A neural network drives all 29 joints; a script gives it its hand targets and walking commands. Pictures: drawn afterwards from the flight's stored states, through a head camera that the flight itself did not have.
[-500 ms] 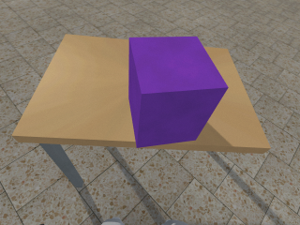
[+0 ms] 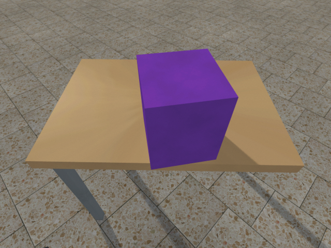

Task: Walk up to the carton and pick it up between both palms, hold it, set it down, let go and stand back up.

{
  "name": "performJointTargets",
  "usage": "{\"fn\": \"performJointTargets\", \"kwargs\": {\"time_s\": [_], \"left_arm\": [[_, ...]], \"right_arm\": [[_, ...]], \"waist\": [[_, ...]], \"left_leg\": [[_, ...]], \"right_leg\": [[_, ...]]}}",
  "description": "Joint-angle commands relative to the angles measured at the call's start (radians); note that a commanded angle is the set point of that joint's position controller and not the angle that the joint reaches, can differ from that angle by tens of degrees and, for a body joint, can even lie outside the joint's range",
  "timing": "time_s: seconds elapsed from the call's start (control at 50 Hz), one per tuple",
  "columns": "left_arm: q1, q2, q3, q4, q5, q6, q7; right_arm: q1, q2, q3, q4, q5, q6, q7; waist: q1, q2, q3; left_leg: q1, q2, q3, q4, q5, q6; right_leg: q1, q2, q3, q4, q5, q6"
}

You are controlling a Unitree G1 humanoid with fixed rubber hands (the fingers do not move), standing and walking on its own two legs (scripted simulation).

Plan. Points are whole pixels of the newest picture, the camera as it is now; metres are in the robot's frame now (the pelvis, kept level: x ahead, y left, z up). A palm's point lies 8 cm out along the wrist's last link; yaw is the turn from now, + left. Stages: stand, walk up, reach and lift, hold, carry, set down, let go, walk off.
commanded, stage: walk up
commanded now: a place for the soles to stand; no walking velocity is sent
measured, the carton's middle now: (178, 110) +0.47 -0.03 +0.07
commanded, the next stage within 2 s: reach and lift in 1.28 s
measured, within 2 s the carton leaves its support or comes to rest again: neither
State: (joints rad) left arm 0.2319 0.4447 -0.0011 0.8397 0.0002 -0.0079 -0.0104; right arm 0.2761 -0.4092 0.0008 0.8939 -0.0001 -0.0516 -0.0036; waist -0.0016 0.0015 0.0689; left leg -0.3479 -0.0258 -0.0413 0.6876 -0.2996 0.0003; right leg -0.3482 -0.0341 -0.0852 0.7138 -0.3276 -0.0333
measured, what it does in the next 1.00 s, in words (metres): stands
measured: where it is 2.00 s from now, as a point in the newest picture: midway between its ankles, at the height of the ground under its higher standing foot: outside the picture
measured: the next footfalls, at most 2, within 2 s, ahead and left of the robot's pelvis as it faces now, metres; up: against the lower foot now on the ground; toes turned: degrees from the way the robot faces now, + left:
none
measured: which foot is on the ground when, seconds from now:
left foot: down 0.00-1.00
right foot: down 0.00-1.00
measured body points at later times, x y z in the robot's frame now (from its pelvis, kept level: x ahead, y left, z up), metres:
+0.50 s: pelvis +0.01 +0.00 +0.00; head +0.03 +0.02 +0.45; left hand +0.10 +0.32 -0.11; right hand +0.08 -0.32 -0.10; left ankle +0.04 +0.13 -0.72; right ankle +0.04 -0.10 -0.72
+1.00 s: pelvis +0.02 +0.00 +0.00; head +0.05 +0.02 +0.45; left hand +0.12 +0.33 -0.11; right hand +0.10 -0.32 -0.10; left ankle +0.05 +0.13 -0.72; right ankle +0.04 -0.10 -0.72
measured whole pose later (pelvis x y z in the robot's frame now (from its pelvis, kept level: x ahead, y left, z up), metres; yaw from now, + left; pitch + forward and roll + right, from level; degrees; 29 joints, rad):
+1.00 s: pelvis +0.02 +0.00 +0.00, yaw +0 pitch +0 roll +0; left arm 0.23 0.44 0.00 0.84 0.00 -0.01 -0.01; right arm 0.25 -0.41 0.00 0.90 0.00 -0.05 0.00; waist 0.00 -0.04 0.05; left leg -0.35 -0.03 -0.04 0.66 -0.32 0.00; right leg -0.34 -0.03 -0.09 0.68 -0.34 -0.02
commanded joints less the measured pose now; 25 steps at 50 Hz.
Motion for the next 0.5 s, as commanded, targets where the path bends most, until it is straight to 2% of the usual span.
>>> {"fn": "performJointTargets", "kwargs": {"time_s": [0.0,0.02,0.04,0.06,0.08,0.1,0.12,0.14,0.16,0.18,0.2,0.22,0.24,0.26,0.28,0.3,0.32,0.34,0.36,0.38,0.4,0.42,0.44,0.46,0.48], "left_arm": [[-0.118,0.182,0.079,-0.016,0.017,-0.018,0.001],[-0.107,0.183,0.069,-0.019,0.018,-0.018,-0.005],[-0.107,0.183,0.075,-0.011,0.021,-0.018,-0.004],[-0.084,0.179,0.074,-0.01,0.021,-0.017,-0.007],[-0.075,0.181,0.075,0.006,0.019,-0.018,-0.008],[-0.087,0.194,0.083,-0.013,0.022,-0.024,-0.006],[-0.098,0.186,0.07,0.0,0.024,-0.022,-0.004],[-0.073,0.191,0.073,-0.012,0.015,-0.026,-0.004],[-0.088,0.207,0.081,0.005,0.024,-0.025,0.0],[-0.082,0.173,0.073,-0.009,0.015,-0.024,0.002],[-0.091,0.2,0.071,-0.01,0.018,-0.024,0.001],[-0.088,0.189,0.068,-0.015,0.012,-0.022,0.003],[-0.091,0.183,0.074,-0.011,0.011,-0.019,0.005],[-0.088,0.178,0.069,-0.016,0.015,-0.022,0.004],[-0.068,0.184,0.067,-0.006,0.012,-0.02,0.005],[-0.086,0.189,0.075,-0.012,0.011,-0.021,0.003],[-0.062,0.18,0.076,-0.011,0.016,-0.019,0.002],[-0.058,0.178,0.069,-0.007,0.01,-0.016,0.004],[-0.058,0.167,0.067,-0.012,0.009,-0.013,0.003],[-0.075,0.186,0.072,-0.005,0.014,-0.015,0.006],[-0.093,0.181,0.065,-0.011,0.019,-0.015,0.004],[-0.086,0.191,0.072,-0.016,0.019,-0.017,0.0],[-0.082,0.171,0.062,-0.002,0.013,-0.018,0.002],[-0.089,0.169,0.066,0.007,0.016,-0.02,0.003],[-0.081,0.18,0.072,0.002,0.021,-0.022,0.001]], "right_arm": [[-0.065,-0.23,-0.06,0.0,-0.017,-0.011,-0.005],[-0.084,-0.225,-0.054,-0.005,-0.021,-0.011,-0.006],[-0.073,-0.232,-0.059,-0.006,-0.015,-0.008,-0.006],[-0.088,-0.228,-0.049,-0.018,-0.016,-0.007,-0.004],[-0.088,-0.203,-0.045,-0.013,-0.009,-0.008,-0.005],[-0.07,-0.213,-0.052,-0.009,-0.009,-0.007,-0.001],[-0.107,-0.207,-0.051,-0.004,-0.019,-0.009,0.001],[-0.097,-0.213,-0.051,-0.016,-0.011,-0.013,-0.001],[-0.078,-0.207,-0.046,-0.006,-0.007,-0.012,0.0],[-0.097,-0.189,-0.038,-0.019,-0.004,-0.018,-0.001],[-0.053,-0.237,-0.053,-0.008,-0.008,-0.018,-0.005],[-0.089,-0.231,-0.042,-0.007,-0.008,-0.019,-0.007],[-0.08,-0.21,-0.035,0.005,-0.012,-0.019,-0.013],[-0.066,-0.236,-0.039,-0.009,-0.007,-0.021,-0.013],[-0.089,-0.216,-0.043,-0.02,0.003,-0.017,-0.014],[-0.065,-0.233,-0.054,-0.021,-0.011,-0.016,-0.015],[-0.078,-0.225,-0.049,-0.006,-0.003,-0.015,-0.013],[-0.083,-0.218,-0.04,-0.01,-0.012,-0.014,-0.016],[-0.097,-0.206,-0.039,-0.026,-0.007,-0.016,-0.016],[-0.083,-0.221,-0.046,-0.02,-0.008,-0.015,-0.02],[-0.097,-0.213,-0.043,-0.013,-0.007,-0.013,-0.017],[-0.05,-0.226,-0.05,-0.01,-0.006,-0.011,-0.015],[-0.08,-0.231,-0.046,-0.022,-0.01,-0.016,-0.013],[-0.089,-0.228,-0.047,-0.015,-0.012,-0.013,-0.009],[-0.081,-0.226,-0.041,-0.019,-0.015,-0.012,-0.008]], "waist": [[0.015,0.026,0.005],[0.014,0.028,-0.003],[0.023,-0.019,-0.007],[0.025,0.017,-0.015],[0.038,-0.014,-0.028],[0.029,-0.006,-0.042],[0.021,0.032,-0.045],[0.037,0.014,-0.086],[0.023,0.013,-0.091],[0.032,-0.015,-0.085],[0.004,0.019,-0.098],[0.019,0.015,-0.081],[0.03,0.018,-0.087],[0.028,0.068,-0.108],[0.028,0.05,-0.124],[0.028,0.028,-0.12],[0.038,0.039,-0.082],[0.034,0.038,-0.105],[0.034,0.021,-0.122],[0.041,0.011,-0.119],[0.027,-0.007,-0.079],[0.022,-0.004,-0.11],[0.02,0.071,-0.121],[0.026,0.048,-0.073],[0.026,-0.022,-0.075]], "left_leg": [[-0.088,0.091,-0.16,-0.19,-0.108,0.072],[-0.103,0.101,-0.181,-0.215,-0.172,0.075],[-0.15,0.109,-0.202,-0.249,-0.216,0.071],[-0.136,0.11,-0.183,-0.24,-0.22,0.073],[-0.134,0.103,-0.182,-0.233,-0.194,0.062],[-0.125,0.093,-0.158,-0.227,-0.166,0.046],[-0.071,0.088,-0.145,-0.182,-0.107,0.052],[-0.043,0.081,-0.148,-0.168,-0.045,0.061],[-0.045,0.082,-0.129,-0.151,0.025,0.051],[-0.041,0.094,-0.152,-0.171,0.035,0.062],[-0.026,0.105,-0.168,-0.179,0.022,0.061],[-0.027,0.119,-0.18,-0.183,0.113,0.067],[-0.049,0.121,-0.167,-0.172,0.15,0.069],[-0.027,0.125,-0.162,-0.17,0.218,0.069],[-0.02,0.117,-0.159,-0.148,0.253,0.063],[-0.051,0.123,-0.175,-0.153,0.212,0.069],[-0.062,0.126,-0.172,-0.164,0.157,0.068],[-0.057,0.119,-0.166,-0.145,0.181,0.073],[-0.049,0.121,-0.187,-0.176,0.173,0.085],[-0.064,0.122,-0.162,-0.159,0.177,0.075],[-0.044,0.117,-0.164,-0.144,0.195,0.07],[-0.025,0.117,-0.165,-0.18,0.095,0.069],[-0.028,0.141,-0.198,-0.215,0.033,0.076],[-0.071,0.139,-0.223,-0.229,-0.046,0.081],[-0.103,0.141,-0.227,-0.236,-0.117,0.089]], "right_leg": [[0.025,-0.124,0.17,-0.274,-0.255,-0.055],[0.044,-0.117,0.163,-0.263,-0.228,-0.048],[0.081,-0.106,0.158,-0.269,-0.262,-0.048],[0.089,-0.108,0.16,-0.278,-0.259,-0.045],[0.098,-0.114,0.178,-0.296,-0.269,-0.045],[0.111,-0.132,0.181,-0.293,-0.254,-0.056],[0.067,-0.14,0.203,-0.327,-0.245,-0.055],[0.1,-0.124,0.178,-0.288,-0.12,-0.045],[0.115,-0.131,0.174,-0.282,-0.119,-0.056],[0.112,-0.131,0.172,-0.293,-0.11,-0.049],[0.119,-0.122,0.153,-0.251,-0.026,-0.043],[0.13,-0.112,0.148,-0.229,0.019,-0.035],[0.169,-0.113,0.128,-0.223,0.045,-0.037],[0.177,-0.116,0.137,-0.206,0.113,-0.044],[0.176,-0.116,0.119,-0.195,0.125,-0.047],[0.177,-0.098,0.105,-0.182,0.056,-0.038],[0.17,-0.107,0.117,-0.202,0.052,-0.04],[0.176,-0.126,0.15,-0.213,0.077,-0.04],[0.19,-0.11,0.126,-0.195,0.09,-0.039],[0.188,-0.113,0.123,-0.2,0.05,-0.051],[0.151,-0.134,0.139,-0.206,0.096,-0.054],[0.155,-0.122,0.122,-0.21,-0.05,-0.046],[0.137,-0.106,0.131,-0.23,-0.095,-0.048],[0.135,-0.094,0.123,-0.242,-0.139,-0.037],[0.131,-0.104,0.139,-0.25,-0.203,-0.041]]}}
